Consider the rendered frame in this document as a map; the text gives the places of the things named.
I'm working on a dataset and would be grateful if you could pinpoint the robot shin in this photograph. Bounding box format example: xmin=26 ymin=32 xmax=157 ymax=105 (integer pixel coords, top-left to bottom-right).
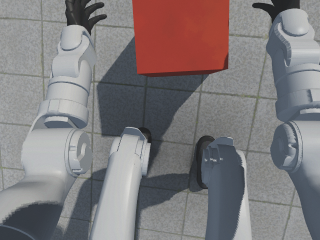
xmin=201 ymin=137 xmax=247 ymax=185
xmin=108 ymin=127 xmax=146 ymax=161

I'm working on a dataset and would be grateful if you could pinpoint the robot left upper arm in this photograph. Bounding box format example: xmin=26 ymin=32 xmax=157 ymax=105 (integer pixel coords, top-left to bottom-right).
xmin=0 ymin=127 xmax=93 ymax=240

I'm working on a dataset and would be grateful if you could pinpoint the left robot forearm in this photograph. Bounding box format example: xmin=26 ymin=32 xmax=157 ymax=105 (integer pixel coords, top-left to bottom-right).
xmin=21 ymin=25 xmax=97 ymax=169

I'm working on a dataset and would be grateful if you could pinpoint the robot right upper arm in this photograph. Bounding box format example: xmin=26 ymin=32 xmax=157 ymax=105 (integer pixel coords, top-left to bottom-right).
xmin=270 ymin=120 xmax=320 ymax=240

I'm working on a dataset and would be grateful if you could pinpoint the right robot forearm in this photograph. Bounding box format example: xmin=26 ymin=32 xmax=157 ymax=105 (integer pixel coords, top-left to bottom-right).
xmin=266 ymin=8 xmax=320 ymax=122

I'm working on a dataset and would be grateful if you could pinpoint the robot left hand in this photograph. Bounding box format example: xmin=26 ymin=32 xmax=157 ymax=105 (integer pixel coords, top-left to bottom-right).
xmin=65 ymin=0 xmax=107 ymax=36

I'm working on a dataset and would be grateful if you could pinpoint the robot left shin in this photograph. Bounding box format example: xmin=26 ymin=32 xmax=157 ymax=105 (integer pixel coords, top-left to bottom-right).
xmin=108 ymin=127 xmax=146 ymax=161

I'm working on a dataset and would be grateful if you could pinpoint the carton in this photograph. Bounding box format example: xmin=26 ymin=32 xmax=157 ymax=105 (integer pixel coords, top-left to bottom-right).
xmin=132 ymin=0 xmax=230 ymax=77

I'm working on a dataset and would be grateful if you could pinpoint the robot right hand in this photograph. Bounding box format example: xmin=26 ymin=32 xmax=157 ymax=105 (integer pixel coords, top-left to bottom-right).
xmin=252 ymin=0 xmax=300 ymax=23

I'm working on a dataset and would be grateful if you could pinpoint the robot right shin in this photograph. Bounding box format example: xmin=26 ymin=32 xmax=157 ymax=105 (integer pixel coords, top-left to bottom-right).
xmin=201 ymin=137 xmax=247 ymax=185

